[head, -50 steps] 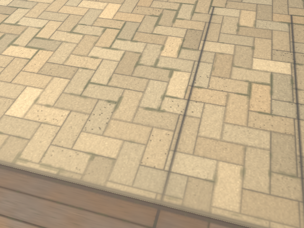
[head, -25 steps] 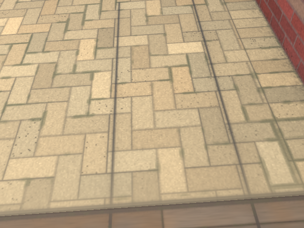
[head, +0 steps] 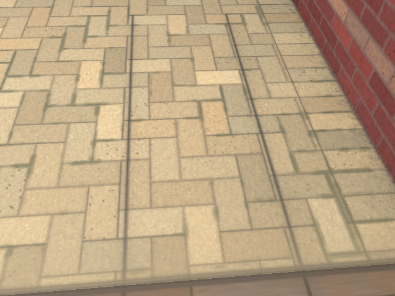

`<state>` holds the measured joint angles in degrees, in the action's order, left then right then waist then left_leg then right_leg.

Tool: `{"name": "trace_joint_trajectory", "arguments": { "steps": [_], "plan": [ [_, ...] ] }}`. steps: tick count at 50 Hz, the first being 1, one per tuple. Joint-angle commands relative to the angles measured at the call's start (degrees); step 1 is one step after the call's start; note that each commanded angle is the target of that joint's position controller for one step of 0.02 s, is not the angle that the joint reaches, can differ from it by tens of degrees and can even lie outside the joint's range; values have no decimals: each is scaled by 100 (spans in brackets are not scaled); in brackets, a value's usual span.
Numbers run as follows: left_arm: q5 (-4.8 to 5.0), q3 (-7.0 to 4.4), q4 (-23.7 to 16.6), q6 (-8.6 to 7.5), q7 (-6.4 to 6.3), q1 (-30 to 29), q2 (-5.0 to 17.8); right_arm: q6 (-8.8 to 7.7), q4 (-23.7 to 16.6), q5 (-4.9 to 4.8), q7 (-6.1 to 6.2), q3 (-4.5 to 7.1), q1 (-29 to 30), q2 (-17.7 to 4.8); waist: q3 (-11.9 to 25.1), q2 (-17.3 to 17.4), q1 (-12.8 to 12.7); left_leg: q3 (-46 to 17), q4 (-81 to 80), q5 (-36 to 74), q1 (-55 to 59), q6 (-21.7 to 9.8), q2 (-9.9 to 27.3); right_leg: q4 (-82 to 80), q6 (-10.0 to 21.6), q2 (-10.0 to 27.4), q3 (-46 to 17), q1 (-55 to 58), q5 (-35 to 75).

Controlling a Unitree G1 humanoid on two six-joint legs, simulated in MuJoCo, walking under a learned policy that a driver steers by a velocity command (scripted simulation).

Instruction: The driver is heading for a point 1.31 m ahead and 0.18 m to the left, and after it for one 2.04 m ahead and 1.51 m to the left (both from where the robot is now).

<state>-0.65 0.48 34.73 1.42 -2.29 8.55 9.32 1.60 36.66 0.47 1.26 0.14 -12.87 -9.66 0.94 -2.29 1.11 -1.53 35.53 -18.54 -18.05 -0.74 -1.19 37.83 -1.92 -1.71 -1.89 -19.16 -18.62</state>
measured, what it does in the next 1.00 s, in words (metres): climbs: left foot, then right foot 0.15 m higher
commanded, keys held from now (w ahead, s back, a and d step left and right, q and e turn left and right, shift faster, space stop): q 0.28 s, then w+q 0.20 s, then w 0.10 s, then w+e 0.42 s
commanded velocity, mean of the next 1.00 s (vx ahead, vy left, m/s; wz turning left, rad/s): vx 0.25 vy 0.00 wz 0.21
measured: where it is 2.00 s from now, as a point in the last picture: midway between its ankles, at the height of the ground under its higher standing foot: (163, 208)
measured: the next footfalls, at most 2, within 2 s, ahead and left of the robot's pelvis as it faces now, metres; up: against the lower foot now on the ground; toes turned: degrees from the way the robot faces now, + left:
left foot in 0.52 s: +0.01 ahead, +0.14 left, +0.00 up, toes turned +22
right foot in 0.98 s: +0.38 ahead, +0.06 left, +0.15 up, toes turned +9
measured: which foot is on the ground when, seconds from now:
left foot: down 0.00-0.18, up 0.20-0.50, down 0.52-0.98, up 1.00-1.00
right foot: down 0.00-0.54, up 0.56-0.96, down 0.98-1.00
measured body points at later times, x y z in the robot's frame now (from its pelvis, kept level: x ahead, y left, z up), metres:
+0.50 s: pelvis +0.00 +0.02 +0.00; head +0.01 +0.03 +0.45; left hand +0.02 +0.31 -0.10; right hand +0.24 -0.14 -0.08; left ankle -0.02 +0.12 -0.71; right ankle -0.01 -0.11 -0.73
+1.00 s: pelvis +0.21 +0.08 +0.04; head +0.23 +0.11 +0.49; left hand +0.41 +0.29 -0.03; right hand +0.18 -0.14 -0.10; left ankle -0.01 +0.13 -0.69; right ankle +0.34 +0.05 -0.58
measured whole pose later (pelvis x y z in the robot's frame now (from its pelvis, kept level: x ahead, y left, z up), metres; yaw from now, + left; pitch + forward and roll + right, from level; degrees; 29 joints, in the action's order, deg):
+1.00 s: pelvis +0.21 +0.08 +0.04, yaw +13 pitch +4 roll -4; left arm 0.7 4.6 32.4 -1.8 3.8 0.7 7.4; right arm -2.0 56.6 0.4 1.8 -2.6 -30.7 -6.8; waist 2.0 0.8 0.5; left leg 8.2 17.2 -10.2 5.1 -1.5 5.8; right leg 68.8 9.1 -2.8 11.7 -49.6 -25.5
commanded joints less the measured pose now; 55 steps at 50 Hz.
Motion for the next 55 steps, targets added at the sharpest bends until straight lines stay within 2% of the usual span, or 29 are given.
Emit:
{"name": "trace_joint_trajectory", "arguments": {
  "steps": [1, 7, 9, 10, 11, 12, 15, 19, 23, 26, 27, 28, 29, 30, 32, 34, 36, 40, 43, 45, 47, 48, 49, 50, 51, 52, 53, 54, 55],
  "plan": [
    [21, -213, -450, -97, -37, -297, 366, -74, -632, -6, 91, 246, 408, -831, 434, 1240, -80, -1880, -1029, 2314, 531, -1089, 1213, 271, -208, 6, 97, -328, 62],
    [-2, -306, -281, -137, -1, 306, 436, 59, -982, -123, 188, 363, 585, -915, 501, 662, -245, -1758, -326, 1731, -349, -887, 695, -70, 132, 78, 43, 200, 570],
    [-118, -405, -154, -82, -43, 728, 830, 35, -1145, -203, 155, 308, 862, -667, 408, -862, -379, -681, 1210, 625, -1821, -225, -139, -1065, 954, 1031, -1149, 966, 947],
    [-227, -434, -306, -70, -81, 572, 1034, -7, -1056, -222, 125, 321, 690, -678, 469, -1842, -397, -79, 2829, -1579, -2330, 163, -536, -1758, 1888, 2200, -2488, 1051, 1758],
    [-295, -350, -562, -110, -107, 387, 882, -38, -911, -194, 80, 409, 394, -922, 562, -1101, -302, -373, 4582, -1950, -2484, 492, -257, -1740, 2340, 2618, -2809, 871, 2367],
    [-227, -293, -655, -128, -162, 140, 743, 6, -813, -201, 52, 400, 234, -913, 417, -422, -120, -503, 5242, -1601, -2594, 625, -54, -1508, 2166, 2401, -2197, 672, 2133],
    [48, -265, -579, -165, -271, -51, 846, 85, -897, -126, 18, 240, 385, -676, 123, 71, -69, -373, 4745, -306, -2997, 658, 247, -1393, 1524, 1651, -1114, 765, 751],
    [16, -448, -388, -168, -229, 688, 1331, -68, -1193, -165, -181, -5, 1168, -413, 182, -372, -654, 297, 2579, -878, -2480, 527, 373, -2010, 1541, 1799, -929, 1082, -962],
    [146, -514, -139, -270, 6, 394, 1547, -48, -930, -163, -230, 113, 530, -786, -49, -661, -423, 684, 903, -735, -507, 57, 349, -2295, 1411, 1898, -229, 76, -1263],
    [149, -360, 168, -316, 213, 506, 1162, -127, -327, -181, -235, 294, -756, -957, 43, 119, 109, 887, -775, -192, 1330, -400, -210, -809, 1158, 1344, 474, -363, -588],
    [77, -218, 54, -420, 304, 128, 811, -164, -215, -171, -231, 440, -1509, -1295, 280, 912, 522, -572, -1185, 166, 2547, -697, 632, 1089, 727, 976, 971, -1498, -285],
    [172, -158, -235, -570, 294, -220, 679, -242, -225, -73, -194, 608, -1984, -2014, 543, 2099, 707, -4046, -2406, -1174, 3104, -1883, 2170, 3236, 256, 73, 704, -3422, -993],
    [290, -242, -44, -662, 360, -56, 816, -360, -236, -4, -177, 528, -1850, -1643, 453, 1278, 641, -4556, -2575, -1763, 2887, -2274, 2497, 5094, 107, 366, -90, -4010, -840],
    [388, -237, -3, -721, 441, -96, 811, -415, -162, 47, -158, 430, -1607, -1415, -5, 1057, 473, -3962, -2474, -1719, 2696, -2144, 2449, 6313, 167, 449, -208, -4746, -335],
    [324, -97, 182, -746, 435, -25, 477, -361, 9, 54, -198, 245, -1381, -907, -361, 489, 308, -2667, -2091, -956, 2320, -1641, 1980, 8007, 227, 397, -169, -5566, 183],
    [446, 62, 107, -692, 480, -84, 55, -367, 515, 157, -262, 17, -1671, -191, -597, 565, 188, -1705, -1888, -300, 1747, -1255, 1765, 9372, 437, 144, -625, -6092, 141],
    [474, 228, 22, -591, 499, -48, -301, -350, 976, 200, -273, -37, -1798, -52, -763, 608, 6, -1092, -1949, -37, 1377, -958, 1880, 10134, 560, 10, -860, -6715, 192],
    [134, 433, -574, -464, 416, -919, -295, -394, 1180, 193, -222, -169, -1042, -71, -1068, 483, -290, 446, -2416, 452, -1103, -272, 1052, 7680, 490, -10, 11, -5583, 1811],
    [225, 497, -877, -408, 379, -1351, -153, -578, 1728, -68, 13, -136, -1949, -446, -560, 1040, -85, 558, -3798, 1480, -490, -703, 1355, 6090, 488, 543, 1060, -4280, 1300],
    [226, 435, -912, -473, 413, -1405, 15, -591, 1908, -228, 50, -72, -2140, -847, 59, 857, -186, 1098, -3360, 5361, 621, -534, 1307, 4261, 994, 323, 1682, -2668, 596],
    [135, 259, -811, -446, 547, -1052, 159, -502, 1891, -122, 140, 40, -2303, -1419, 494, 1679, -495, 923, -2118, 10453, 2215, -626, 1761, 3444, 1187, -280, 2053, -2164, -646],
    [169, 96, -617, -377, 579, -379, 486, -406, 1798, -28, 149, 88, -1947, -1591, 791, 2076, -871, 829, -1198, 11366, 3068, -648, 1924, 2623, 1329, -456, 1713, -1954, -962],
    [157, -88, -452, -331, 641, 257, 908, -371, 1561, 23, 143, 133, -1581, -1623, 1135, 2189, -1189, 842, -28, 11142, 3100, -632, 1782, 1602, 1516, -481, 884, -1046, -664],
    [40, -310, -271, -310, 669, 1002, 1428, -544, 1115, 128, 104, 103, -1630, -1325, 1911, 860, -1250, 507, 1668, 9191, 757, -630, 1350, 1076, 2037, 303, -1555, 1415, -996],
    [8, -417, 76, -215, 515, 1479, 1795, -813, 871, 208, -176, -39, -1240, -618, 2263, -1344, -978, -22, 3958, 1252, -1229, -341, -390, -1377, 2730, 1296, -4758, 2448, -2151],
    [-153, -296, 288, -281, 370, 1629, 1357, -1019, 889, 114, -429, 109, -1140, -748, 2260, -896, -819, -1165, 6129, 815, -1827, -415, -383, -2202, 2410, 1562, -5514, 2161, -1995],
    [-67, -221, 492, -351, 377, 1387, 965, -1044, 469, -39, -491, 99, -496, -611, 1068, -295, -529, -1040, 6931, 733, -2550, -550, -235, -2239, 2051, 1583, -4981, 1184, -1811],
    [-28, -103, 644, -437, 454, 1144, 487, -1027, 86, -22, -467, 5, 120, -396, 194, 366, -271, -803, 7254, 708, -2948, -719, -49, -1883, 1833, 1346, -3964, 194, -1320],
    [-47, -12, 787, -506, 502, 953, 163, -978, -55, 55, -444, -68, 48, -193, -80, 554, 47, -675, 7727, 735, -3177, -854, 123, -1739, 1673, 1083, -3220, -267, -915]
  ]
}}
